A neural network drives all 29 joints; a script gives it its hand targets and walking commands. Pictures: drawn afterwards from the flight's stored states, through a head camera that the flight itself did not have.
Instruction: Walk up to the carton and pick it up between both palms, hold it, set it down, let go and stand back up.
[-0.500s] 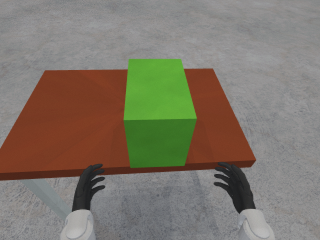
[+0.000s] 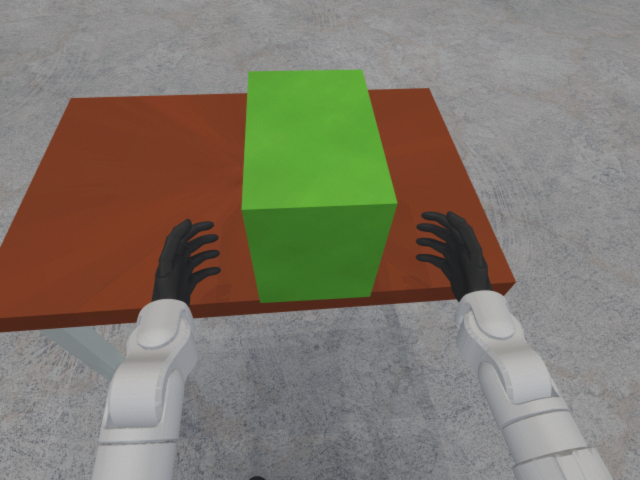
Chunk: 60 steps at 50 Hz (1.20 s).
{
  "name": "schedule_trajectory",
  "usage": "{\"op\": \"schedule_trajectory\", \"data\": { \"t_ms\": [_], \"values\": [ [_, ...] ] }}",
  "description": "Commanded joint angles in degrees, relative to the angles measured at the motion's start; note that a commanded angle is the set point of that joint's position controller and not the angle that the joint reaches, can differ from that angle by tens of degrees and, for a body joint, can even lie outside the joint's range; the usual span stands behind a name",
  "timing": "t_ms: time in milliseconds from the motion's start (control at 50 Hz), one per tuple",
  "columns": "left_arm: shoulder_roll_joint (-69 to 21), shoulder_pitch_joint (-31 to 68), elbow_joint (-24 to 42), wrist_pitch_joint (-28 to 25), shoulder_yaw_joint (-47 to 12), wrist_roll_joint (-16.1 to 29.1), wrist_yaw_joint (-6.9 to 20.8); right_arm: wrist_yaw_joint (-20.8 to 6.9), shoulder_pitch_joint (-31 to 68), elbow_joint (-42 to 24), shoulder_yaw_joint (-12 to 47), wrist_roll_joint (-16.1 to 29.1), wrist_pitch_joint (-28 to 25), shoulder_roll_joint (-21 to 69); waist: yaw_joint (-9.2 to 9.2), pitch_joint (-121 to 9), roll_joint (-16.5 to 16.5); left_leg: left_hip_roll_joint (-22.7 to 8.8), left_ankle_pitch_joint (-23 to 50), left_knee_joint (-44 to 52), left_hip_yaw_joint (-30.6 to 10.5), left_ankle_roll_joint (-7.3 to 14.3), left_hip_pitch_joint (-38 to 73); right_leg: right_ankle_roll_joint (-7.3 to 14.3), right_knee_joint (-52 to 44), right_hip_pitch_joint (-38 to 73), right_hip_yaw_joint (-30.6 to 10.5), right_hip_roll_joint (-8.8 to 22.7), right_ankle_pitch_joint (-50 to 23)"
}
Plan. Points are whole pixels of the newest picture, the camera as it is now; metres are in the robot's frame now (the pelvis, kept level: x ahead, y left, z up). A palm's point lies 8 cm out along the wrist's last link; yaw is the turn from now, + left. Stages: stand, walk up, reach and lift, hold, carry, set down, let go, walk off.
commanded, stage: reach and lift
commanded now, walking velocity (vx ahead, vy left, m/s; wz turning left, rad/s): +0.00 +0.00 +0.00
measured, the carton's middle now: (310, 187) +0.50 +0.04 +0.04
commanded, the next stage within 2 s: none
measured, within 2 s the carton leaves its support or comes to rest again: neither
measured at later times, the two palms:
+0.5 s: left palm (174, 236) +0.36 +0.19 +0.10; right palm (454, 213) +0.40 -0.14 +0.11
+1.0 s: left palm (176, 176) +0.42 +0.20 +0.14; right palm (446, 149) +0.47 -0.13 +0.15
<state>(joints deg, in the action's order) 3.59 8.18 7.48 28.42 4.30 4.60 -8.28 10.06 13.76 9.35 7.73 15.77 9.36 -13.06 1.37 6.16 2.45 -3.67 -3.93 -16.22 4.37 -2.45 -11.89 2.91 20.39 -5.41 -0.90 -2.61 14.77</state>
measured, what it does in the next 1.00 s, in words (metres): stands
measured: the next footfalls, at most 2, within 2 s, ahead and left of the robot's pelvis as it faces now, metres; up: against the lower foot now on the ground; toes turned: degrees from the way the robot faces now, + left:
none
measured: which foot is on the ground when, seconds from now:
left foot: down 0.00-1.00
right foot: down 0.00-1.00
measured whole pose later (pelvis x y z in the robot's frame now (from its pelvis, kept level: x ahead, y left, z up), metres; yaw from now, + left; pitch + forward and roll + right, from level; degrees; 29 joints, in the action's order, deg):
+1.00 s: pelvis +0.00 +0.00 -0.01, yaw -1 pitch +10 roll +0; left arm 7.1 45.3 -19.2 35.6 10.4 7.0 -13.3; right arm 9.5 55.2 40.4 9.2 25.6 18.0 -19.0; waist 3.7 -1.5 0.9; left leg -4.6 -5.5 -21.8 3.6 -2.4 -25.6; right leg 2.6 23.8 -18.5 -0.8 -3.5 14.8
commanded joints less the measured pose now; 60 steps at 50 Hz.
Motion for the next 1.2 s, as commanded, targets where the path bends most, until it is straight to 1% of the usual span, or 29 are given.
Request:
{"op": "schedule_trajectory", "data": {
  "t_ms": [0,40,180,240,260,340,360,460,580,600,660,680,700,720,800,820,840,900,940,960,1000,1020,1060,1080,1100,1120,1140,1160,1180],
  "values": [
    [3.4,19.47,12.43,0.58,2.65,0.25,-0.65,0.08,22.58,-10.71,-5.45,2.31,-1.32,-7.99,0.62,-29.09,-1.1,2.72,13.01,-4.49,-2.18,3.17,25.65,-4.78,-2.56,-7.92,-0.06,0.36,-28.09],
    [2.98,19.86,13.86,2.38,1.98,-0.77,-0.96,0.14,24.64,-10.61,-4.84,2.92,-1.4,-9.07,1.13,-30.24,-2.91,2.73,18.86,-6.04,-2.47,2.17,28.17,-4.74,-2.35,-8.1,-0.06,-0.04,-32.52],
    [4.0,28.02,9.07,4.56,3.4,0.23,-0.75,0.27,33.35,-6.04,-4.4,4.76,1.06,-10.07,1.25,-29.96,-0.11,3.13,13.96,-5.71,-1.57,2.75,25.2,-5.35,-2.2,-8.26,-0.56,0.43,-31.96],
    [5.68,32.87,11.71,3.42,3.46,1.62,-1.68,-0.01,36.92,-6.01,-4.81,4.52,1.19,-10.3,1.21,-35.94,-0.48,3.29,12.96,-5.57,-1.53,3.01,23.98,-5.78,-0.5,-7.9,-0.55,0.57,-32.32],
    [6.84,40.55,15.15,3.02,2.33,3.46,-2.38,0.02,43.89,-10.45,-6.78,5.11,0.59,-10.95,1.09,-40.1,-1.86,2.84,13.67,-6.43,-1.65,2.14,24.67,-5.17,0.01,-9.02,0.24,0.07,-31.73],
    [6.45,36.46,8.37,3.4,3.61,2.61,-3.12,-0.08,40.79,-4.8,-4.94,5.39,1.98,-10.66,1.65,-39.41,-0.12,2.92,13.16,-6.46,-1.89,2.9,23.37,-5.72,0.47,-8.03,-0.4,0.85,-34.52],
    [8.49,44.25,8.51,3.73,3.49,3.01,-2.96,0.09,46.94,-3.84,-6.03,5.76,2.3,-11.28,1.08,-40.91,-1.92,3.45,10.24,-6.36,-1.06,2.9,22.34,-5.86,0.28,-9.74,-0.37,1.05,-31.94],
    [8.67,45.37,-2.52,4.61,5.97,0.82,-3.08,0.07,49.22,5.16,-3.8,5.82,3.77,-10.59,1.88,-39.38,-0.65,3.24,7.62,-6.32,-1.41,3.42,18.84,-5.9,0.63,-8.48,-0.73,1.23,-31.06],
    [8.68,56.46,-4.85,3.71,4.13,2.71,-3.87,-0.3,59.35,9.59,-5.44,6.3,3.61,-12.37,1.3,-44.72,-3.46,2.43,11.15,-8.2,-1.81,1.9,20.2,-5.49,1.47,-10.98,0.77,0.46,-31.07],
    [8.68,57.23,-2.56,3.5,3.75,2.91,-4.31,-0.26,61.3,6.05,-6.15,6.16,2.96,-12.77,0.79,-49.0,-3.36,2.3,12.79,-8.85,-2.04,1.35,20.44,-5.19,1.73,-9.32,0.87,-0.02,-32.67],
    [9.2,57.65,-4.59,2.63,4.37,3.46,-4.58,-0.16,62.52,6.7,-3.43,6.94,3.3,-12.58,2.58,-52.38,-2.34,2.36,16.23,-9.93,-2.26,1.46,20.14,-5.99,3.26,-8.53,0.83,0.39,-39.02],
    [9.57,58.7,-4.33,2.47,4.41,3.36,-4.46,-0.07,62.89,8.89,-5.56,6.24,2.87,-13.65,0.7,-53.51,-1.68,2.4,16.72,-10.47,-2.46,1.15,20.92,-6.17,2.91,-9.85,1.65,0.1,-38.44],
    [11.15,61.02,-4.24,2.79,6.07,3.57,-4.58,0.04,66.64,5.96,-4.23,7.28,3.1,-13.75,3.06,-54.88,-1.03,2.68,17.89,-10.94,-2.18,1.55,20.56,-6.41,3.19,-8.83,0.8,0.37,-41.25],
    [8.84,57.03,-4.29,3.34,5.19,2.66,-4.75,-0.16,62.93,9.57,-4.8,7.66,3.21,-13.81,1.33,-53.48,-2.36,2.14,20.39,-11.04,-2.83,0.8,22.14,-6.1,3.4,-9.15,1.58,-0.17,-42.98],
    [10.94,62.09,-9.42,4.42,6.67,1.31,-4.62,-0.08,66.93,15.14,-2.23,9.49,4.19,-14.78,3.38,-49.62,-2.35,2.47,18.92,-10.08,-1.84,0.93,20.68,-6.73,3.02,-8.99,1.0,-0.02,-41.51],
    [11.43,66.86,-9.66,4.21,6.15,1.76,-4.67,-0.28,70.81,15.56,-5.02,8.76,4.06,-15.7,1.33,-50.89,-3.21,2.37,17.56,-10.54,-2.18,0.56,20.63,-6.47,2.87,-11.53,1.47,-0.24,-37.65],
    [10.84,66.55,-10.44,4.12,6.13,1.79,-5.22,-0.5,70.02,18.02,-4.68,8.08,4.62,-15.67,1.7,-51.14,-4.18,2.41,16.29,-10.09,-2.36,0.37,21.07,-5.96,2.15,-12.44,1.45,-0.42,-34.56],
    [12.02,68.41,-14.2,3.73,7.12,1.58,-4.99,-0.27,71.95,18.44,-2.85,9.56,4.85,-14.95,3.3,-50.2,-1.25,2.36,14.01,-10.09,-1.88,0.88,17.0,-6.1,2.71,-9.37,0.68,0.16,-37.04],
    [11.98,71.55,-14.11,2.89,6.05,2.62,-4.9,-0.44,75.19,19.69,-3.3,9.64,5.08,-14.71,1.96,-53.24,-3.34,2.75,16.18,-10.47,-1.84,0.49,16.64,-5.92,3.73,-9.27,0.8,0.42,-40.65],
    [13.81,72.37,-12.7,2.08,7.18,2.76,-5.2,-0.13,76.45,16.64,-3.05,10.0,4.35,-15.12,3.29,-55.95,-2.41,2.96,18.0,-10.84,-1.63,0.31,15.89,-6.71,4.3,-7.0,0.9,0.42,-43.77],
    [13.46,76.35,-18.65,2.05,6.59,2.82,-4.53,-0.24,79.69,22.29,-4.6,9.75,4.76,-16.24,1.37,-55.04,-1.33,2.46,17.18,-11.24,-2.37,0.5,15.35,-6.82,4.08,-11.1,1.7,0.2,-41.67],
    [13.57,73.92,-16.57,1.94,7.13,3.07,-4.9,-0.26,79.74,16.41,-2.31,10.81,4.68,-14.91,3.47,-57.16,-0.18,2.68,18.42,-10.83,-2.29,1.01,15.24,-6.94,4.57,-7.63,0.98,0.45,-46.28],
    [15.16,75.53,-16.31,1.37,8.03,3.39,-4.67,0.42,81.69,16.82,-3.82,9.72,4.0,-16.91,3.58,-62.25,0.11,2.62,20.94,-11.61,-1.91,0.69,13.96,-7.31,5.33,-5.58,0.89,0.42,-50.77],
    [14.03,76.31,-18.64,1.48,6.46,3.53,-4.27,0.03,81.13,20.84,-3.52,9.82,4.36,-16.41,2.02,-60.71,-2.01,2.8,21.06,-11.66,-1.95,0.18,13.89,-7.43,5.23,-7.29,1.29,0.51,-49.42],
    [13.33,72.85,-18.1,1.54,7.74,2.41,-4.44,-0.09,80.36,19.36,-2.48,10.42,4.34,-15.71,3.74,-62.33,-2.71,2.39,24.41,-11.86,-1.9,-0.36,15.93,-7.24,5.11,-6.03,1.11,0.46,-51.66],
    [14.81,74.66,-20.46,1.7,8.26,2.41,-4.02,-0.33,80.85,22.66,-3.54,9.59,4.97,-17.4,2.81,-60.17,-0.25,2.33,21.79,-11.49,-2.17,-0.11,14.04,-7.17,4.83,-6.91,0.98,0.11,-48.91],
    [14.04,76.25,-22.86,1.39,7.31,2.43,-3.86,-0.56,82.15,24.95,-2.83,10.46,4.93,-17.29,2.39,-59.98,-1.43,2.01,21.67,-11.1,-2.74,0.26,15.26,-7.22,4.2,-8.73,1.54,0.51,-48.12],
    [14.57,74.91,-22.72,0.7,8.23,2.89,-3.43,-0.58,80.47,24.76,-2.13,9.47,4.97,-16.32,3.39,-60.14,0.34,2.38,20.87,-10.71,-2.1,0.53,13.7,-7.17,4.46,-5.88,1.2,0.79,-48.98],
    [15.41,76.49,-24.82,-0.05,8.0,3.09,-3.07,-0.52,80.94,26.15,-1.75,10.08,4.98,-15.11,1.96,-58.03,1.52,2.11,18.96,-10.8,-2.46,0.77,11.55,-7.54,4.62,-7.48,1.46,1.16,-48.25]
  ]
}}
